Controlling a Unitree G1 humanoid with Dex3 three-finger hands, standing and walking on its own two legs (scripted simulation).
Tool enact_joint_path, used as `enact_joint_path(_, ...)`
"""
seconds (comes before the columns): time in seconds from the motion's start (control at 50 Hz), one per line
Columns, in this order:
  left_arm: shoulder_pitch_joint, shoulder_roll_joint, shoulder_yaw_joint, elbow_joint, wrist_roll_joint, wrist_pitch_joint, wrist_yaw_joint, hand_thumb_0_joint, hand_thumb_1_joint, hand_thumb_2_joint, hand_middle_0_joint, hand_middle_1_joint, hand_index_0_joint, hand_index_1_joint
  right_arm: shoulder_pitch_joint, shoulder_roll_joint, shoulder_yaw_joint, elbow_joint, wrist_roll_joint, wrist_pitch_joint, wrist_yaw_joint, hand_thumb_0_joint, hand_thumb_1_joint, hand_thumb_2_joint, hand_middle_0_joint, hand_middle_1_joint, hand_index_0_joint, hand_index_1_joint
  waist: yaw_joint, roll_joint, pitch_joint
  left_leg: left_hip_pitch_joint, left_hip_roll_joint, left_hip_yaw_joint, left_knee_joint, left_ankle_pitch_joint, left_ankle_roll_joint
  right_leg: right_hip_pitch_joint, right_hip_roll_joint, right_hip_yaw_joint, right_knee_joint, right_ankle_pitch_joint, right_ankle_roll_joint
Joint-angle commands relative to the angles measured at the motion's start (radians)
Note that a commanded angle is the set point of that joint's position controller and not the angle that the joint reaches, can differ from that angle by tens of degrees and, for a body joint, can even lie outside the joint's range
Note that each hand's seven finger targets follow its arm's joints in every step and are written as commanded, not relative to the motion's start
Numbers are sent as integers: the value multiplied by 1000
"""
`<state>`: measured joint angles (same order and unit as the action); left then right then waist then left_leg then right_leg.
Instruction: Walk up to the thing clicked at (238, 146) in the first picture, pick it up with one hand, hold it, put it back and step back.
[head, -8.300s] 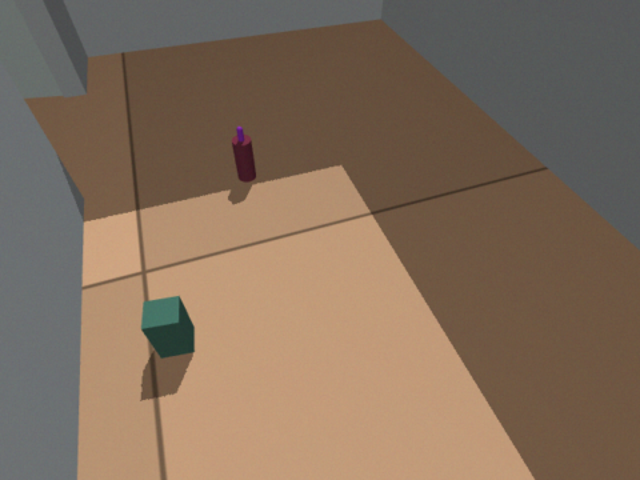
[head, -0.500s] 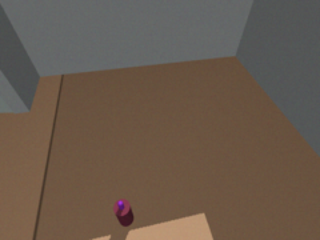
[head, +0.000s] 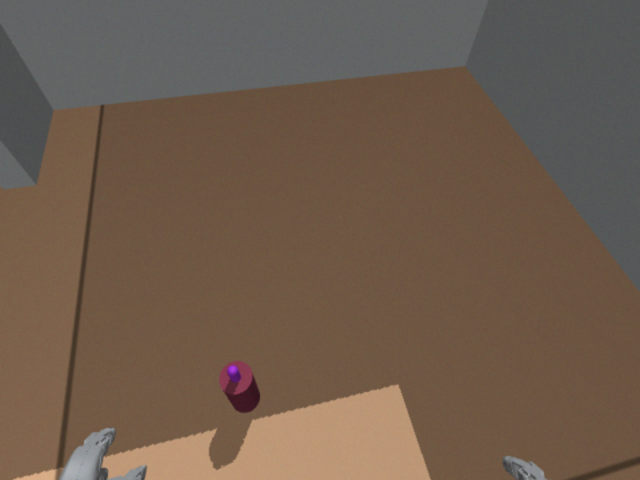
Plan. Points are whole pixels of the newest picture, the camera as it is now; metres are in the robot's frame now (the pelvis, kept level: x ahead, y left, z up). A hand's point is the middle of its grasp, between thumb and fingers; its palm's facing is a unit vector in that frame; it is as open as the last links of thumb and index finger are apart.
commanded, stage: go down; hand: left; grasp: from the side
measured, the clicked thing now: (239, 385) +0.40 +0.20 -0.64
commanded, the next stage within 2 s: none
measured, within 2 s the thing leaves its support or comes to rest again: neither
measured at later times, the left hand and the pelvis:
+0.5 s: hand (120, 478) +0.16 +0.28 -0.19, palm faces +0.07 -0.94 -0.32, open 17.0 cm; pelvis +0.00 +0.01 -0.06, yaw -1 degrees
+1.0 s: hand out of the picture +0.15 +0.30 -0.21, palm faces +0.11 -0.95 -0.31, open 17.4 cm; pelvis +0.00 +0.02 -0.10, yaw -1 degrees
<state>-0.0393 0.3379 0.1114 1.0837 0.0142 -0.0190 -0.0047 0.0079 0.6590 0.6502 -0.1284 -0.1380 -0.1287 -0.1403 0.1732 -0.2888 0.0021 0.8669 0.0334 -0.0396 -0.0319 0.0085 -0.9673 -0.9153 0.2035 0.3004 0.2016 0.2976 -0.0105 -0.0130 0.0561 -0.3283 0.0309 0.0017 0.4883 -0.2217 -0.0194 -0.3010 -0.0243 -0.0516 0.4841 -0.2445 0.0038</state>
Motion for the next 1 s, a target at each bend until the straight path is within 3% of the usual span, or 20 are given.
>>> enact_joint_path(0.0,87,254,154,-64,45,3,-17,0,149,154,-36,-37,-44,-26,79,-153,-86,-144,-16,-26,-8,0,-966,-916,199,300,199,300,42,58,-321,-19,-52,31,85,157,22,19,14,16,77,177,-26)
enact_joint_path(0.04,95,222,147,-132,47,32,-18,0,63,130,-45,-32,-50,-25,73,-140,-86,-194,-12,-28,-6,0,-959,-913,199,300,199,300,41,90,-331,-26,-50,33,90,158,15,0,20,19,88,167,-31)
enact_joint_path(0.08,49,202,139,-156,45,65,-20,0,-44,92,-52,-22,-54,-17,41,-134,-78,-230,-9,-33,-3,0,-951,-911,199,300,199,300,23,76,-268,-93,-42,23,121,113,14,-69,27,11,109,114,-32)
enact_joint_path(0.1,32,230,156,-189,44,77,-20,0,-89,90,-53,-25,-54,-21,28,-136,-79,-253,-7,-36,-2,0,-944,-909,199,300,199,300,21,60,-268,-125,-40,21,147,93,17,-94,26,10,126,92,-31)
enact_joint_path(0.16,64,225,176,-270,31,92,-26,0,-292,50,-61,-27,-61,-26,32,-129,-82,-297,-7,-54,0,0,-921,-903,199,300,199,300,14,45,-266,-202,-33,18,204,3,23,-171,30,9,181,-3,-28)
enact_joint_path(0.2,93,198,168,-315,24,96,-36,0,-355,49,-64,-42,-65,-41,46,-127,-85,-313,-6,-71,-3,0,-910,-900,199,300,199,300,5,42,-275,-227,-27,12,238,-16,23,-222,34,6,223,-24,-26)
enact_joint_path(0.24,97,216,183,-437,23,98,-40,0,-406,32,-66,-35,-65,-36,59,-125,-91,-339,-6,-85,-11,0,-901,-897,199,300,199,300,1,56,-336,-219,-24,8,267,0,25,-229,31,9,254,-4,-25)
enact_joint_path(0.3,87,214,177,-552,15,113,-45,0,-485,0,-82,-36,-83,-35,63,-122,-90,-353,-7,-105,-22,0,-901,-896,199,300,199,300,-19,72,-350,-233,-14,-2,303,-4,23,-284,33,8,301,-8,-23)
enact_joint_path(0.34,159,207,189,-561,16,134,-42,0,-535,0,-84,-35,-84,-36,63,-122,-91,-362,-9,-117,-31,0,-893,-894,199,300,199,300,-21,72,-349,-250,-12,-5,327,-10,23,-311,33,6,322,-16,-22)
enact_joint_path(0.44,230,215,198,-707,13,189,-37,0,-574,0,-86,-32,-84,-35,64,-115,-80,-388,-13,-139,-54,0,-882,-892,199,300,199,300,-20,90,-378,-270,-9,-12,369,-5,24,-331,30,7,357,-13,-22)
enact_joint_path(0.54,292,191,195,-764,4,243,-34,0,-579,0,-93,-29,-90,-32,55,-104,-70,-405,-19,-156,-69,0,-899,-896,199,300,199,300,-30,107,-359,-296,0,-28,401,36,17,-370,35,-7,402,0,-23)
enact_joint_path(0.68,369,210,232,-828,-8,270,-46,0,-569,0,-86,-27,-84,-30,60,-99,-68,-428,-24,-172,-78,0,-901,-897,200,300,199,300,-19,119,-380,-343,-2,-33,453,56,20,-405,35,-8,449,13,-25)
enact_joint_path(0.7,369,173,207,-849,-17,267,-55,0,-588,0,-88,-25,-83,-31,53,-93,-66,-439,-25,-176,-77,0,-896,-897,200,300,199,300,-26,118,-398,-338,2,-37,462,81,19,-415,37,-10,462,24,-26)
enact_joint_path(0.76,382,215,250,-850,-22,261,-60,0,-564,0,-86,-15,-81,-21,62,-98,-70,-437,-28,-179,-78,0,-898,-897,200,300,199,300,-22,124,-411,-358,1,-39,491,101,21,-432,35,-11,485,40,-25)
enact_joint_path(0.78,378,197,240,-856,-31,254,-67,0,-564,0,-86,-8,-80,-15,63,-97,-70,-443,-28,-182,-76,0,-913,-901,200,300,199,300,-28,111,-412,-369,1,-38,507,116,22,-435,35,-9,493,58,-23)
enact_joint_path(0.8,402,227,274,-843,-30,248,-68,0,-552,0,-84,0,-78,-8,73,-95,-69,-437,-29,-183,-75,0,-911,-901,200,300,199,300,-19,103,-439,-371,0,-38,526,140,27,-432,33,-6,503,83,-23)
enact_joint_path(0.82,402,211,258,-852,-33,239,-74,0,-532,0,-80,-2,-74,-10,71,-97,-71,-442,-30,-185,-73,0,-925,-904,199,300,199,300,-25,107,-432,-382,-1,-36,533,138,26,-443,32,-4,513,82,-23)
enact_joint_path(0.84,393,228,279,-860,-35,228,-77,0,-556,2,-80,-11,-74,-19,67,-92,-68,-440,-31,-186,-72,0,-911,-901,200,300,199,300,-14,118,-428,-395,-1,-35,540,121,26,-461,34,-3,523,66,-24)
enact_joint_path(0.92,389,210,288,-845,-53,181,-99,0,-532,0,-79,0,-73,-5,53,-95,-74,-454,-33,-200,-64,0,-932,-907,199,300,199,300,-16,108,-411,-463,-6,-36,567,19,27,-518,33,-2,551,-11,-24)
enact_joint_path(0.98,361,250,330,-828,-68,133,-120,0,-517,9,-74,-1,-67,-10,44,-106,-77,-451,-32,-207,-57,0,-949,-912,199,300,199,300,-10,113,-422,-510,-4,-39,593,-8,26,-570,32,1,596,-40,-28)
